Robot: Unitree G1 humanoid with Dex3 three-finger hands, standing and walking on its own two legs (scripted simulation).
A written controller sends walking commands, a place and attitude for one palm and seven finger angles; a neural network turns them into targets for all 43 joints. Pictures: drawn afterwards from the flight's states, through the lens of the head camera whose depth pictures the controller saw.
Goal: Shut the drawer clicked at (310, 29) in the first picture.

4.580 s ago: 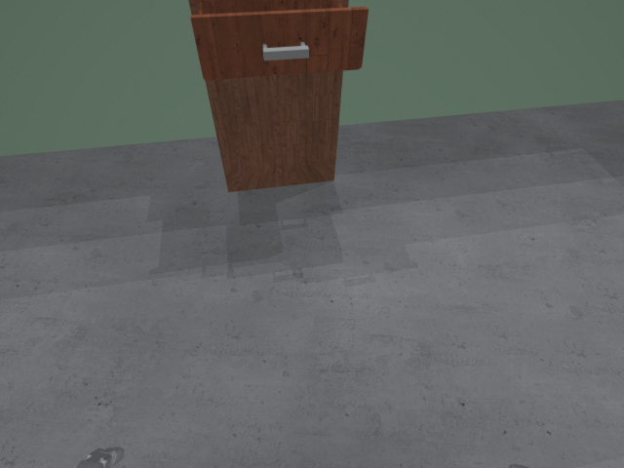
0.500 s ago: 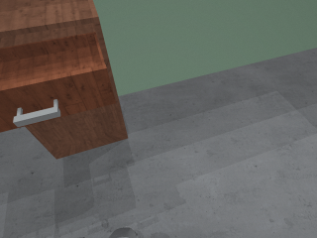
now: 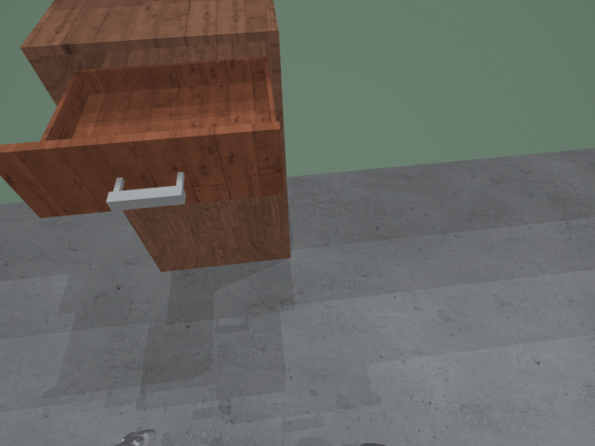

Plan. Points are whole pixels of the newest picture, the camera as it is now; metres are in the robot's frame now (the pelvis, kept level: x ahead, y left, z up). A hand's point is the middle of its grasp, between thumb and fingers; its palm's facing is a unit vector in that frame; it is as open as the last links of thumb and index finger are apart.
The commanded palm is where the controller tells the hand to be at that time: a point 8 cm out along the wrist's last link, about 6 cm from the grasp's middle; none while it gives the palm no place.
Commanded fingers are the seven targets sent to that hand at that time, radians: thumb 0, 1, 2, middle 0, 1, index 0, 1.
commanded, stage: turn to face it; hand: left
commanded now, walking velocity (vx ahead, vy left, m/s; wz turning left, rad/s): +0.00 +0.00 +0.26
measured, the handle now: (148, 189) +0.50 +0.28 +0.02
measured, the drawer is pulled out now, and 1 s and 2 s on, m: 0.29 0.29 0.29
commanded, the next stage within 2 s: take the last steps up to it in 0.08 s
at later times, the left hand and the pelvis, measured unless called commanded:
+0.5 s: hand out of the picture -0.07 +0.18 -0.16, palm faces +0.24 -0.94 -0.23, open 7.3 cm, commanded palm none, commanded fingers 0.00 0.90 0.90 -0.20 -0.30 -0.20 -0.30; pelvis +0.00 +0.00 +0.01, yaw +9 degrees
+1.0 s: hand (176, 395) +0.21 +0.22 -0.17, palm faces +0.10 -0.98 -0.19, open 7.4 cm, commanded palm none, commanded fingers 0.00 0.90 0.90 -0.20 -0.30 -0.20 -0.30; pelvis +0.14 +0.03 -0.01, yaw +8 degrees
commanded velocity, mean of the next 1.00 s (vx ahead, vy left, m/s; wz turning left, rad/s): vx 0.23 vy -0.01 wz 0.05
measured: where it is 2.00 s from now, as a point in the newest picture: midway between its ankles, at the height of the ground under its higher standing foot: (300, 441)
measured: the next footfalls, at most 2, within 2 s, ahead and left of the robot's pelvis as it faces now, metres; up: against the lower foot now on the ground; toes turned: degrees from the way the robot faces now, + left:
right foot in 0.06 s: +0.04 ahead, -0.12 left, +0.00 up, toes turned -2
left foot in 0.54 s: +0.01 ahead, +0.13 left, +0.00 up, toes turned +15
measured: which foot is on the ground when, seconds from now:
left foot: down 0.00-0.06, up 0.08-0.52, down 0.54-1.00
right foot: up 0.00-0.04, down 0.06-0.56, up 0.58-1.00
